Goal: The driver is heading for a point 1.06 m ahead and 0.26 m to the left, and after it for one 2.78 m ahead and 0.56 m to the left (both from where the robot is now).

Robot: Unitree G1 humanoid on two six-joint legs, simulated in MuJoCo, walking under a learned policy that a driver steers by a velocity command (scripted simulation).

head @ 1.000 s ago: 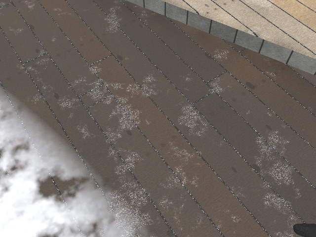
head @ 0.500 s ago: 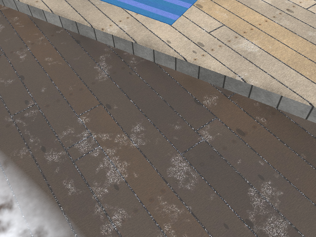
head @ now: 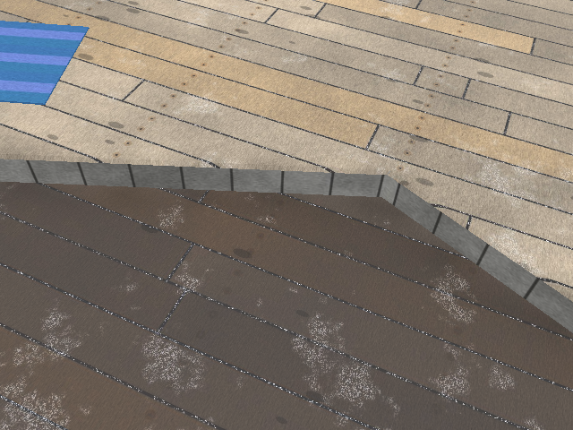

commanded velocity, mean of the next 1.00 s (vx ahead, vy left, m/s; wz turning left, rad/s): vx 0.86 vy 0.00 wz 0.44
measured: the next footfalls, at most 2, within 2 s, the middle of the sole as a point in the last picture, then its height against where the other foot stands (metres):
right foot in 0.30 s outside the picture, level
left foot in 0.76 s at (287, 404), level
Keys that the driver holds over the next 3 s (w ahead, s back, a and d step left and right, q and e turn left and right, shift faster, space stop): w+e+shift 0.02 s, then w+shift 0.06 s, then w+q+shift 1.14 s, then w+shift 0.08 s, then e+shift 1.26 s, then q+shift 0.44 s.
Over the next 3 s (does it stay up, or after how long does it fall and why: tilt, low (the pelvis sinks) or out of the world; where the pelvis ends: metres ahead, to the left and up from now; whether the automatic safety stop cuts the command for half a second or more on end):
stays up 1.26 0.27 0.10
